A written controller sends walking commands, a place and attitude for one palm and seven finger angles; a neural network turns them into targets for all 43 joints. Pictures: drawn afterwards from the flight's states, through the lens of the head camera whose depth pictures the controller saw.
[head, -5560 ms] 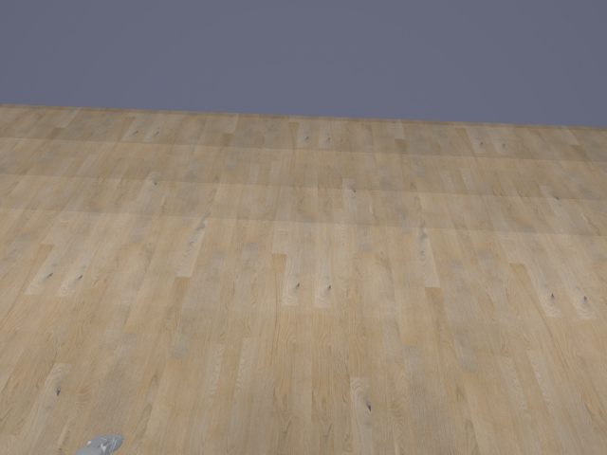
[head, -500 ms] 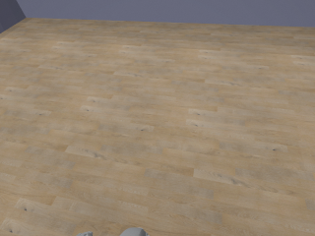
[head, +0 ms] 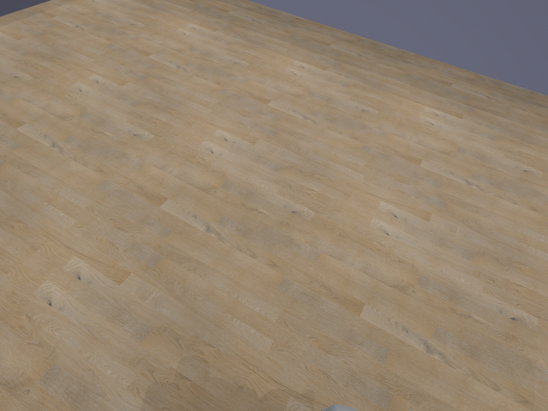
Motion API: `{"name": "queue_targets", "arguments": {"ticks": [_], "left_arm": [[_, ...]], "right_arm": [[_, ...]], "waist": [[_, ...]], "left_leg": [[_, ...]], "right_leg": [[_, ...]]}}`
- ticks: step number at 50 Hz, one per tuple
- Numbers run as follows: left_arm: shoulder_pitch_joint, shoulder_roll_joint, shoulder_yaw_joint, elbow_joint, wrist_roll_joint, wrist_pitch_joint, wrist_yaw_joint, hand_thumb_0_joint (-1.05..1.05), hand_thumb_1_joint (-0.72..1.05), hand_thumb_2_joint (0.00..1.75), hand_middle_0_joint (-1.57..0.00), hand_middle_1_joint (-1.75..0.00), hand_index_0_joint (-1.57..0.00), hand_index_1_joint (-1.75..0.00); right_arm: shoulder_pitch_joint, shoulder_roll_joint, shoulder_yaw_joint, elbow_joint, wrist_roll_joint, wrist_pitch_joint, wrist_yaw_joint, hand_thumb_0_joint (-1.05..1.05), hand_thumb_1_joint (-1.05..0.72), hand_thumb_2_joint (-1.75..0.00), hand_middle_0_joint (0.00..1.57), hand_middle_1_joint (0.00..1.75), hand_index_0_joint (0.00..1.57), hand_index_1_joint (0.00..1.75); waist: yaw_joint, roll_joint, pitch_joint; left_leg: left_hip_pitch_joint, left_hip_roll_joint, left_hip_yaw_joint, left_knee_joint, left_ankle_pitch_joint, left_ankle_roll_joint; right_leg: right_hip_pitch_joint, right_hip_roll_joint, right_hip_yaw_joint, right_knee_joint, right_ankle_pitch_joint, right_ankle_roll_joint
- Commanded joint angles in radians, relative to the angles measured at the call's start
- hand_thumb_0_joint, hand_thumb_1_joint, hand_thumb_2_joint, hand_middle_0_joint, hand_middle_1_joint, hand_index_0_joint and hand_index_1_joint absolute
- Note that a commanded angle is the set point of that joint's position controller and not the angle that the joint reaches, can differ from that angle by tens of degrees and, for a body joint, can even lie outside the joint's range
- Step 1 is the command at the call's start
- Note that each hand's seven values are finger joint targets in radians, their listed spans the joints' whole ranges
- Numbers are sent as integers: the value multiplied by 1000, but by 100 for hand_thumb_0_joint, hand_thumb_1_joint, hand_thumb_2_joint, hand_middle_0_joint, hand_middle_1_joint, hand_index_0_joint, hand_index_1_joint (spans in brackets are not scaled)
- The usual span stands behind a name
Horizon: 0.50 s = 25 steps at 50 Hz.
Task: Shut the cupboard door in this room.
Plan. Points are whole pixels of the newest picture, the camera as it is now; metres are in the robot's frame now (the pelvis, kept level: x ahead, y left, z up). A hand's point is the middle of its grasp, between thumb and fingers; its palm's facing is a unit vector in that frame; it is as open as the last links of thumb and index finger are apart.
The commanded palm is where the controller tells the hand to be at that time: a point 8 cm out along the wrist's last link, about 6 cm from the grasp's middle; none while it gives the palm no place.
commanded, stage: turn or walk to find it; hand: left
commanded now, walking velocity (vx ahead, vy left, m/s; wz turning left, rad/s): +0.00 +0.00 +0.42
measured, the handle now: out of the picture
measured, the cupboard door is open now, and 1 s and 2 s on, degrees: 83 83 83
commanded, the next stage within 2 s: none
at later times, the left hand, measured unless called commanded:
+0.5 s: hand out of the picture +0.02 +0.16 -0.14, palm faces +0.23 -0.94 -0.26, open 7.4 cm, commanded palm none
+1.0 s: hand out of the picture -0.10 +0.23 -0.16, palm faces +0.46 -0.85 -0.25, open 7.4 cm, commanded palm none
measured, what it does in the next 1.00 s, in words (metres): steps on the spot, turning left: right foot, then left foot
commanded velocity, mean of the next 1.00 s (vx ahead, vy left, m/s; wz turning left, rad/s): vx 0.00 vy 0.00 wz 0.42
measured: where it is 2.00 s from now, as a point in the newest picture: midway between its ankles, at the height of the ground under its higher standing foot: outside the picture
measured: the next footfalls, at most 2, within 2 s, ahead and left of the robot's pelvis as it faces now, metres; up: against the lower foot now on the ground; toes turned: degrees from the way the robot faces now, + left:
right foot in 0.32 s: +0.03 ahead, -0.14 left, +0.00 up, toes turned +5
left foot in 0.72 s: -0.05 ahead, +0.12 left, +0.00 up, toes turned +25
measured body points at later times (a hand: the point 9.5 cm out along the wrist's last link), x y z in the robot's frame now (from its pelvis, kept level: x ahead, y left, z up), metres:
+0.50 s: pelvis -0.03 -0.04 +0.00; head +0.00 -0.06 +0.45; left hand +0.01 +0.21 -0.12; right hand +0.05 -0.29 -0.16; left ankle -0.06 +0.09 -0.65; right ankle -0.01 -0.14 -0.74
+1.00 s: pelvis -0.06 +0.00 +0.01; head -0.04 +0.03 +0.45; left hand -0.12 +0.27 -0.14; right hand +0.12 -0.18 -0.13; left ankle -0.09 +0.10 -0.74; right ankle -0.01 -0.14 -0.67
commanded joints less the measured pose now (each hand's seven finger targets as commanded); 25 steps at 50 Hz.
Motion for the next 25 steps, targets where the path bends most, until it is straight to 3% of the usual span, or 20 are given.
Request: {"name": "queue_targets", "arguments": {"ticks": [1,7,10,12,14,15,16,17,18,19,20,21,23,25], "left_arm": [[-18,50,2,-88,0,-34,2,0,90,90,-20,-30,-20,-30],[-83,33,-3,-131,-4,-40,7,0,90,90,-20,-30,-20,-30],[-62,22,-6,-139,-8,-44,12,0,90,90,-20,-30,-20,-30],[-34,28,-6,-136,-11,-50,14,0,90,90,-20,-30,-20,-30],[29,40,0,-120,-11,-61,19,0,90,90,-20,-30,-20,-30],[57,93,8,-119,-2,-71,25,0,90,90,-20,-30,-20,-30],[59,174,26,-125,11,-77,30,0,90,90,-20,-30,-20,-30],[30,183,27,-144,3,-70,32,0,90,90,-20,-30,-20,-30],[-23,161,28,-155,1,-72,34,0,90,90,-20,-30,-20,-30],[-66,126,16,-161,-1,-72,30,0,90,90,-20,-30,-20,-30],[-110,100,5,-169,0,-75,27,0,90,90,-20,-30,-20,-30],[-116,82,-1,-171,-1,-79,26,0,90,90,-20,-30,-20,-30],[-97,80,-1,-163,3,-82,29,0,90,90,-20,-30,-20,-30],[-43,90,2,-143,5,-81,28,0,90,90,-20,-30,-20,-30]], "right_arm": [[44,-203,-47,-51,2,-24,-15,0,-90,-90,20,30,20,30],[94,-210,-62,-46,-4,-15,-12,0,-90,-90,20,30,20,30],[76,-212,-66,-55,-9,-10,-10,0,-90,-90,20,30,20,30],[72,-206,-69,-57,-8,-8,-7,0,-90,-90,20,30,20,30],[56,-190,-68,-66,0,-6,-4,0,-90,-90,20,30,20,30],[65,-147,-64,-73,8,-6,3,0,-90,-90,20,30,20,30],[64,-87,-52,-102,10,-7,7,0,-90,-90,20,30,20,30],[42,-131,-66,-106,-2,6,4,0,-90,-90,20,30,20,30],[38,-134,-71,-90,-7,21,6,0,-90,-90,20,30,20,30],[55,-137,-73,-65,-6,26,12,0,-90,-90,20,30,20,30],[89,-128,-72,-44,-7,28,18,0,-90,-90,20,30,20,30],[116,-120,-68,-31,-7,28,20,0,-90,-90,20,30,20,30],[114,-111,-65,-26,-5,30,23,0,-90,-90,20,30,20,30],[77,-108,-59,-32,-4,28,22,0,-90,-90,20,30,20,30]], "waist": [[-41,168,-88],[-72,178,-100],[-58,219,-116],[-44,214,-122],[-8,160,-143],[5,29,-154],[9,-221,-116],[17,-187,-104],[-6,-184,-63],[-31,-117,-25],[-58,-87,-8],[-65,-90,-21],[-56,-109,-17],[-26,-118,-30]], "left_leg": [[106,235,-251,-233,316,117],[129,240,-342,-209,324,140],[86,227,-368,-191,334,136],[43,205,-384,-161,360,122],[-62,150,-363,-100,267,69],[-192,79,-291,16,106,12],[-363,-64,-116,222,-184,-60],[-337,-40,-125,426,-293,-66],[-331,-18,-151,553,-266,-63],[-331,-3,-142,638,-197,-66],[-326,11,-122,680,-134,-76],[-325,14,-104,694,-97,-87],[-308,30,-79,671,-84,-102],[-295,34,-57,584,-119,-111]], "right_leg": [[-75,6,42,-4,36,18],[-33,42,44,-169,-17,16],[48,62,41,-275,-12,4],[129,83,35,-399,41,-3],[305,72,29,-628,200,-12],[427,-51,144,-738,189,-45],[457,-294,391,-798,215,-150],[320,-386,401,-816,238,-227],[236,-331,368,-822,197,-225],[199,-270,280,-811,195,-199],[191,-222,184,-788,227,-179],[211,-192,125,-771,281,-167],[219,-195,84,-763,324,-167],[267,-204,77,-746,382,-179]]}}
